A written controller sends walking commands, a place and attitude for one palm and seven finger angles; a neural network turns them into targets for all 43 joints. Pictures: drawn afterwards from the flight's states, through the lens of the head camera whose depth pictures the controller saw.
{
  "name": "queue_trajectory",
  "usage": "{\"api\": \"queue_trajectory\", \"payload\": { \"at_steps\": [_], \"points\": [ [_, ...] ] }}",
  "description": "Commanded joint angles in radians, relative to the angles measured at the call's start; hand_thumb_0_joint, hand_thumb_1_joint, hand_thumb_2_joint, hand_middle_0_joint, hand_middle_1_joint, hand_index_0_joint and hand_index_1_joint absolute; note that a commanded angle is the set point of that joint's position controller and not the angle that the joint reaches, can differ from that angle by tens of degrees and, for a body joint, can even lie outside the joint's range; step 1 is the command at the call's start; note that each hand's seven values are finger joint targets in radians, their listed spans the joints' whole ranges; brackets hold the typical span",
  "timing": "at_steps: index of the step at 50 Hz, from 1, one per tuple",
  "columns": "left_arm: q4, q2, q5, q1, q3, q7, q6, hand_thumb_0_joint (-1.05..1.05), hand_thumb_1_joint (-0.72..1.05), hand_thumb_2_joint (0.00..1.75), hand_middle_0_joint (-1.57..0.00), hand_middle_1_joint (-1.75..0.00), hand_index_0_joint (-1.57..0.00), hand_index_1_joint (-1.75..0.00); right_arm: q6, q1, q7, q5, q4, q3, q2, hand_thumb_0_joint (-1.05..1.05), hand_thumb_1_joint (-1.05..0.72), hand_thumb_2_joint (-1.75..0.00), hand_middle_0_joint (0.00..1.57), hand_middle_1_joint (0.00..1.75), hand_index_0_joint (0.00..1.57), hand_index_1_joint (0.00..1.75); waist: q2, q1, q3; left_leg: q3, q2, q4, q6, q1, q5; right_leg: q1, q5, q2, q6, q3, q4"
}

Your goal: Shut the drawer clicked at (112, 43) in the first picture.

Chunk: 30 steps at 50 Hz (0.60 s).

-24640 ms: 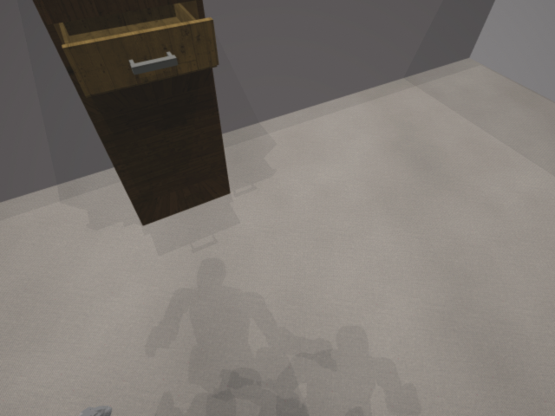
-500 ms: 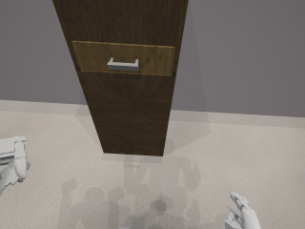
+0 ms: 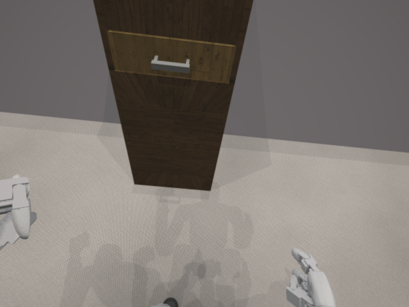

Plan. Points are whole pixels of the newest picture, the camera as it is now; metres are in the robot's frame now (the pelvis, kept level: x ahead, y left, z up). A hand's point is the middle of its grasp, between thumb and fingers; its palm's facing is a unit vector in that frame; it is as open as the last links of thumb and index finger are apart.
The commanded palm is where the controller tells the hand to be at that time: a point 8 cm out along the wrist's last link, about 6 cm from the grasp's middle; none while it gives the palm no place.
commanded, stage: stop stepping back and stand still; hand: left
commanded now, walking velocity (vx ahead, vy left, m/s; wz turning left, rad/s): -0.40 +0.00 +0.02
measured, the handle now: (171, 63) +0.79 +0.17 +0.03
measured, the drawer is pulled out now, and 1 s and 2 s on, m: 0.00 0.00 0.00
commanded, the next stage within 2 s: let the arm hang, fingers relaxed in 0.76 s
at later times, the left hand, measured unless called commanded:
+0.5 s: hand out of the picture +0.09 +0.21 +0.16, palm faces +0.32 -0.84 -0.43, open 3.2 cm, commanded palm +0.02 +0.26 +0.18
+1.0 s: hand out of the picture +0.07 +0.21 -0.03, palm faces +0.13 -0.91 -0.40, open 3.1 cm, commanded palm none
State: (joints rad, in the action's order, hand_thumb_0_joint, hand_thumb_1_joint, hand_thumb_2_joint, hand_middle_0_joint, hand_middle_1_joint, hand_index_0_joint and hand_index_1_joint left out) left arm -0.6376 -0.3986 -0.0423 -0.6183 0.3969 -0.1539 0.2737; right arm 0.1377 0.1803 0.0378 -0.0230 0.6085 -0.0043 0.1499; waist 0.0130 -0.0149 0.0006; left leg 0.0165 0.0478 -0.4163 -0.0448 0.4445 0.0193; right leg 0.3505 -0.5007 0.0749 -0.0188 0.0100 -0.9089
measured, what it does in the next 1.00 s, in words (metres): walks backwards: right foot, then left foot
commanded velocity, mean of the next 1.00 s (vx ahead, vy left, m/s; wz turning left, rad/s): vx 0.12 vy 0.02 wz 0.00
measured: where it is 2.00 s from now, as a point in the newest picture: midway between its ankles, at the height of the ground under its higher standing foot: outside the picture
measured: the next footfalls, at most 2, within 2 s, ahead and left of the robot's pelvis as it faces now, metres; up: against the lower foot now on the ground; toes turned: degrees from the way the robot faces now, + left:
right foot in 0.14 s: -0.10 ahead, -0.12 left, +0.00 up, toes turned -3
left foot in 0.30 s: -0.04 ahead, +0.11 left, +0.00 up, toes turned +3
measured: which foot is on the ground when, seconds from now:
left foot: down 0.00-0.12, up 0.14-0.28, down 0.30-1.00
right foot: up 0.00-0.12, down 0.14-1.00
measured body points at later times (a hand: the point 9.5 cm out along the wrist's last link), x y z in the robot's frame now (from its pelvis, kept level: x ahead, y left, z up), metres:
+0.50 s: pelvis -0.11 -0.02 +0.00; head -0.13 -0.01 +0.45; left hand +0.06 +0.25 +0.19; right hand +0.00 -0.28 -0.08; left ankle -0.03 +0.08 -0.74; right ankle -0.14 -0.13 -0.74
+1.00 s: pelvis -0.13 -0.01 -0.02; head -0.15 -0.04 +0.43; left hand +0.06 +0.26 -0.01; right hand +0.01 -0.24 -0.14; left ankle -0.08 +0.11 -0.74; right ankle -0.14 -0.12 -0.74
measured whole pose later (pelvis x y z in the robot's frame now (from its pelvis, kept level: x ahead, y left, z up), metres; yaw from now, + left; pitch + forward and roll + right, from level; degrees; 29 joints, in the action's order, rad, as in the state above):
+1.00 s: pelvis -0.13 -0.01 -0.02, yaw +1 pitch -1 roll +0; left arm 0.26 -0.28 0.04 -0.30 0.10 -0.03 0.02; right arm 0.03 0.18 -0.01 -0.02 0.79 0.00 0.22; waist -0.06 0.01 0.03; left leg 0.03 0.02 -0.65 0.00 0.38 0.26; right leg 0.27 -0.38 -0.01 0.03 -0.07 -0.66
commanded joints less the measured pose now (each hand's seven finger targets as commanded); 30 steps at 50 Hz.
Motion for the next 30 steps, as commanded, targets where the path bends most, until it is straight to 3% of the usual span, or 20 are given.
{"api": "queue_trajectory", "payload": {
  "at_steps": [1,3,4,5,6,7,8,10,13,15,16,18,19,21,22,24,25,27,28,30],
  "points": [
    [-0.221,-0.121,-0.017,0.041,0.046,-0.009,0.048,0.00,0.90,0.90,-1.40,-1.60,-1.40,-1.60,0.059,-0.044,0.008,-0.011,-0.109,0.058,0.162,0.00,-0.90,-0.90,0.20,0.30,0.20,0.30,-0.265,0.018,0.179,-0.183,0.192,0.273,-0.044,-0.253,0.253,-0.049,-0.060,0.014,0.017,-0.059,0.226],
    [-0.211,-0.168,-0.028,0.002,0.098,-0.007,0.047,0.00,0.90,0.90,-1.40,-1.60,-1.40,-1.60,0.045,-0.042,0.009,-0.020,-0.109,0.058,0.161,0.00,-0.90,-0.90,0.20,0.30,0.20,0.30,-0.282,0.011,0.205,-0.144,0.173,0.260,0.000,-0.257,0.212,-0.137,0.023,0.006,0.037,-0.078,0.445],
    [-0.198,-0.157,-0.036,-0.023,0.090,0.002,0.047,0.00,0.90,0.90,-1.40,-1.60,-1.40,-1.60,0.033,-0.039,0.007,-0.014,-0.122,0.050,0.152,0.00,-0.90,-0.90,0.20,0.30,0.20,0.30,-0.251,0.006,0.200,-0.087,0.117,0.222,0.034,-0.246,0.243,-0.197,0.091,0.002,0.049,-0.095,0.572],
    [-0.204,-0.189,-0.038,-0.030,0.107,0.010,0.047,0.00,0.90,0.90,-1.40,-1.60,-1.40,-1.60,0.016,-0.043,0.008,-0.005,-0.135,0.051,0.157,0.00,-0.90,-0.90,0.20,0.30,0.20,0.30,-0.167,0.015,0.168,-0.005,0.044,0.107,0.067,-0.262,0.276,-0.150,0.125,-0.054,0.071,-0.059,0.681],
    [-0.209,-0.222,-0.041,-0.041,0.135,0.008,0.047,0.00,0.90,0.90,-1.40,-1.60,-1.40,-1.60,-0.002,-0.058,0.012,0.004,-0.145,0.049,0.155,0.00,-0.90,-0.90,0.20,0.30,0.20,0.30,-0.021,0.019,0.141,0.044,-0.021,-0.147,0.087,-0.334,0.275,0.039,0.104,-0.192,0.118,0.048,0.752],
    [-0.220,-0.260,-0.050,-0.036,0.179,-0.004,0.042,0.00,0.90,0.90,-1.40,-1.60,-1.40,-1.60,-0.011,-0.083,0.015,-0.006,-0.147,0.037,0.147,0.00,-0.90,-0.90,0.20,0.30,0.20,0.30,0.094,0.008,0.135,0.032,-0.053,-0.370,0.092,-0.304,0.278,0.154,0.071,-0.357,0.176,0.195,0.794],
    [-0.247,-0.254,-0.049,0.009,0.169,-0.007,0.026,0.00,0.90,0.90,-1.40,-1.60,-1.40,-1.60,-0.008,-0.086,0.017,0.007,-0.150,0.046,0.161,0.00,-0.90,-0.90,0.20,0.30,0.20,0.30,0.176,-0.004,0.152,-0.025,-0.083,-0.547,0.089,-0.203,0.332,0.160,0.066,-0.404,0.227,0.265,0.744],
    [-0.156,-0.169,-0.027,-0.039,0.132,-0.012,-0.014,0.00,0.90,0.90,-1.40,-1.60,-1.40,-1.60,-0.019,-0.067,0.030,0.027,-0.143,0.033,0.130,0.00,-0.90,-0.90,0.20,0.30,0.20,0.30,0.134,0.027,0.079,-0.054,-0.015,-0.464,0.057,0.020,0.306,-0.074,0.372,-0.348,0.187,0.141,0.600],
    [-0.106,-0.139,-0.011,0.018,0.090,-0.021,-0.022,0.00,0.90,0.90,-1.40,-1.60,-1.40,-1.60,0.004,-0.064,0.052,0.033,-0.129,0.033,0.160,0.00,-0.90,-0.90,0.20,0.30,0.20,0.30,0.038,0.040,0.026,-0.002,-0.017,-0.056,0.031,-0.180,0.185,-0.056,0.370,-0.259,0.091,0.049,0.526],
    [-0.098,-0.134,-0.002,0.031,0.071,-0.019,-0.002,0.00,0.90,0.90,-1.40,-1.60,-1.40,-1.60,0.029,-0.040,0.058,0.033,-0.138,0.043,0.192,0.00,-0.90,-0.90,0.20,0.30,0.20,0.30,-0.077,0.021,0.054,-0.084,0.051,0.024,-0.006,-0.271,0.006,-0.077,0.368,-0.152,0.028,0.016,0.438],
    [-0.066,-0.130,-0.003,0.018,0.058,-0.014,0.001,0.00,0.90,0.90,-1.40,-1.60,-1.40,-1.60,0.033,-0.032,0.058,0.040,-0.140,0.051,0.207,0.00,-0.90,-0.90,0.20,0.30,0.20,0.30,-0.055,0.018,0.067,-0.119,0.080,0.009,-0.018,-0.294,-0.026,-0.073,0.343,-0.124,0.014,0.020,0.429],
    [-0.134,-0.149,-0.005,0.037,0.070,-0.010,0.009,0.00,0.90,0.90,-1.40,-1.60,-1.40,-1.60,0.037,-0.037,0.060,0.021,-0.133,0.033,0.187,0.00,-0.90,-0.90,0.20,0.30,0.20,0.30,-0.218,0.027,0.081,-0.277,0.127,0.140,-0.028,-0.250,0.139,-0.064,0.164,-0.076,0.006,-0.054,0.330],
    [-0.141,-0.148,0.003,0.033,0.069,-0.012,0.013,0.00,0.90,0.90,-1.40,-1.60,-1.40,-1.60,0.041,-0.041,0.060,0.017,-0.129,0.033,0.182,0.00,-0.90,-0.90,0.20,0.30,0.20,0.30,-0.197,0.029,0.058,-0.323,0.158,0.210,-0.044,-0.183,0.316,-0.091,0.081,-0.067,0.007,-0.048,0.297],
    [-0.154,-0.132,0.012,0.021,0.064,-0.018,0.009,0.00,0.90,0.90,-1.40,-1.60,-1.40,-1.60,0.043,-0.053,0.056,0.015,-0.138,0.035,0.183,0.00,-0.90,-0.90,0.20,0.30,0.20,0.30,-0.207,0.022,0.015,-0.281,0.144,0.285,-0.039,-0.039,0.598,-0.184,0.056,-0.060,0.029,-0.066,0.350],
    [-0.155,-0.134,0.015,0.005,0.070,-0.021,0.006,0.00,0.90,0.90,-1.40,-1.60,-1.40,-1.60,0.041,-0.051,0.056,0.014,-0.141,0.036,0.183,0.00,-0.90,-0.90,0.20,0.30,0.20,0.30,-0.215,0.023,0.010,-0.234,0.116,0.269,-0.023,0.004,0.625,-0.229,0.067,-0.056,0.037,-0.080,0.403],
    [-0.143,-0.142,0.014,-0.049,0.084,-0.021,-0.001,0.00,0.90,0.90,-1.40,-1.60,-1.40,-1.60,0.031,-0.052,0.053,0.014,-0.153,0.044,0.179,0.00,-0.90,-0.90,0.20,0.30,0.20,0.30,-0.135,0.022,0.025,-0.143,0.038,0.150,0.014,0.026,0.591,-0.247,0.013,-0.073,0.061,-0.047,0.499],
    [-0.126,-0.144,0.013,-0.065,0.091,-0.021,-0.004,0.00,0.90,0.90,-1.40,-1.60,-1.40,-1.60,0.021,-0.048,0.051,0.011,-0.157,0.049,0.172,0.00,-0.90,-0.90,0.20,0.30,0.20,0.30,-0.050,0.025,0.017,-0.093,-0.007,0.010,0.027,0.012,0.528,-0.178,-0.095,-0.128,0.098,0.051,0.572],
    [-0.133,-0.159,0.009,-0.028,0.105,-0.027,-0.002,0.00,0.90,0.90,-1.40,-1.60,-1.40,-1.60,-0.001,-0.036,0.046,0.009,-0.135,0.058,0.169,0.00,-0.90,-0.90,0.20,0.30,0.20,0.30,0.179,0.018,-0.027,-0.019,-0.054,-0.442,0.043,0.066,0.335,-0.042,-0.238,-0.376,0.232,0.425,0.760],
    [-0.140,-0.152,0.011,0.036,0.102,-0.032,0.005,0.00,0.90,0.90,-1.40,-1.60,-1.40,-1.60,0.000,-0.029,0.040,0.010,-0.124,0.060,0.180,0.00,-0.90,-0.90,0.20,0.30,0.20,0.30,0.167,0.028,-0.022,-0.026,-0.045,-0.569,0.046,0.141,0.348,-0.089,-0.120,-0.421,0.265,0.454,0.746],
    [-0.048,-0.126,0.015,0.070,0.078,-0.031,0.010,0.00,0.90,0.90,-1.40,-1.60,-1.40,-1.60,0.005,-0.004,0.043,0.008,-0.109,0.044,0.160,0.00,-0.90,-0.90,0.20,0.30,0.20,0.30,0.066,0.044,-0.033,-0.044,0.011,-0.480,0.035,0.062,0.354,-0.017,-0.074,-0.369,0.211,0.280,0.687]
  ]
}}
